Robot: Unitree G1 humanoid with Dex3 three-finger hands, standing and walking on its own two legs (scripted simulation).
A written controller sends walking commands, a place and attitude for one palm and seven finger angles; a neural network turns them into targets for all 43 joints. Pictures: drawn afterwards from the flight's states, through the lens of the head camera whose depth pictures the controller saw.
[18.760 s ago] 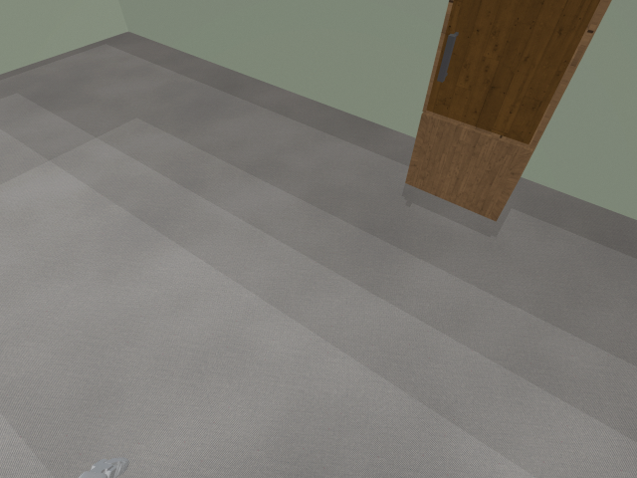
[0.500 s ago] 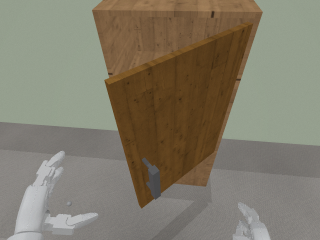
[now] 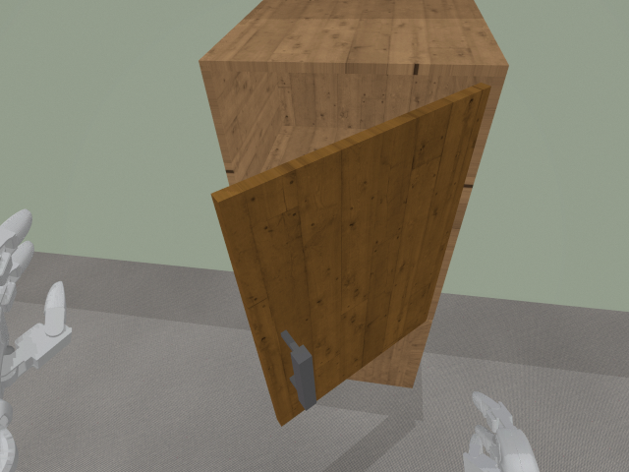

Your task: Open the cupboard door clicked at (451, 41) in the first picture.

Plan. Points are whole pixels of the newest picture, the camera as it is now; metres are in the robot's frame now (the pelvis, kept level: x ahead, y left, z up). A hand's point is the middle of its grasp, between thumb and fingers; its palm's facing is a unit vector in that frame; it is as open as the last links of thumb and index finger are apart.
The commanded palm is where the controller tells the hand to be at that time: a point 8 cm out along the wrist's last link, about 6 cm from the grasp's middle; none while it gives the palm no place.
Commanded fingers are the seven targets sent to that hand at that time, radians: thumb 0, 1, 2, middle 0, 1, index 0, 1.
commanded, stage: draw the hand back to the body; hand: left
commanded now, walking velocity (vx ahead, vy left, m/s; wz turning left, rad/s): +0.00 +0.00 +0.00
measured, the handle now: (297, 370) +0.31 +0.08 -0.11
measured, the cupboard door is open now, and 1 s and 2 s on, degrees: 45 45 45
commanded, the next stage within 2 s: step back with the hand held close in 0.30 s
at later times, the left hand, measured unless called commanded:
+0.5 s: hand (58, 340) +0.18 +0.27 +0.17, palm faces +0.46 -0.78 -0.42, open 7.4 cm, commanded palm +0.12 +0.30 +0.18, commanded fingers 0.00 0.90 0.90 -0.20 -0.30 -0.20 -0.30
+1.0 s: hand (5, 396) +0.13 +0.29 +0.16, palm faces +0.40 -0.78 -0.49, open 7.4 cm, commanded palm +0.07 +0.33 +0.18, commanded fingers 0.00 0.90 0.90 -0.20 -0.30 -0.20 -0.30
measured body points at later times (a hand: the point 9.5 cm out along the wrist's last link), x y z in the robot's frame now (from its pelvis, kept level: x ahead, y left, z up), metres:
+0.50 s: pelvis -0.02 +0.00 +0.01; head -0.04 -0.02 +0.46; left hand +0.15 +0.31 +0.19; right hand +0.16 -0.22 -0.08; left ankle -0.04 +0.13 -0.74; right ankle -0.01 -0.12 -0.74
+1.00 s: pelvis -0.08 +0.03 +0.00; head -0.07 +0.03 +0.45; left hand +0.10 +0.33 +0.19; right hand +0.10 -0.21 -0.07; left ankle -0.04 +0.13 -0.74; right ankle -0.01 -0.12 -0.74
